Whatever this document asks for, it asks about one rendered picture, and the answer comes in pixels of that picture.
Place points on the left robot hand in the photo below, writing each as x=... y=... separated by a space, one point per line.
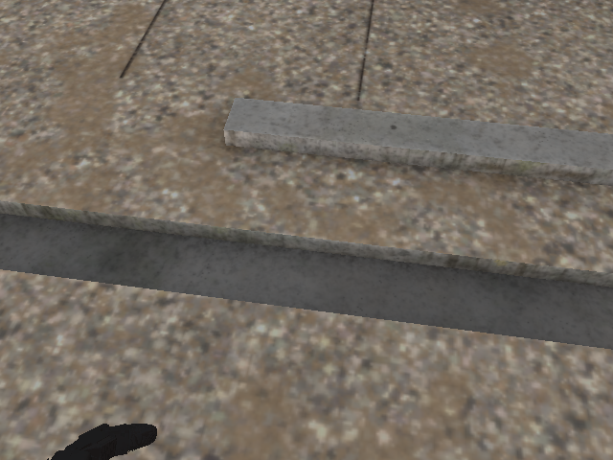
x=104 y=442

